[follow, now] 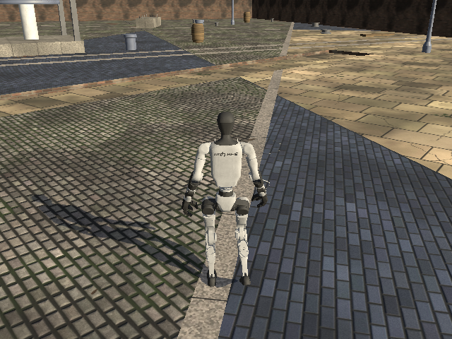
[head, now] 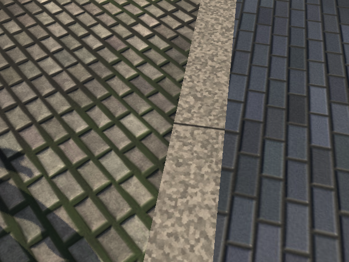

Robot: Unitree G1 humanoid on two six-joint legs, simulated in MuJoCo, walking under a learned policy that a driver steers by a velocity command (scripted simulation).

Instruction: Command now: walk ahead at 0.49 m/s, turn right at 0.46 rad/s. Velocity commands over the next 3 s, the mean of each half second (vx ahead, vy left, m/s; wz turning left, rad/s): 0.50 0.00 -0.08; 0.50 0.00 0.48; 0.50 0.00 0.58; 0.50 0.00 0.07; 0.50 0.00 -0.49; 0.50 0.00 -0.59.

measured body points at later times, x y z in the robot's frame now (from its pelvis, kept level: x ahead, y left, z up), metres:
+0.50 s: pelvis +0.26 -0.07 +0.00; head +0.29 -0.09 +0.45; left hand +0.40 +0.19 -0.10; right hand +0.32 -0.35 -0.14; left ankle +0.20 +0.08 -0.64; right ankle +0.30 -0.17 -0.74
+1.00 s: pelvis +0.52 +0.01 -0.02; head +0.56 +0.02 +0.43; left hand +0.52 +0.29 -0.14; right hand +0.75 -0.21 -0.12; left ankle +0.57 +0.09 -0.74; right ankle +0.41 -0.18 -0.63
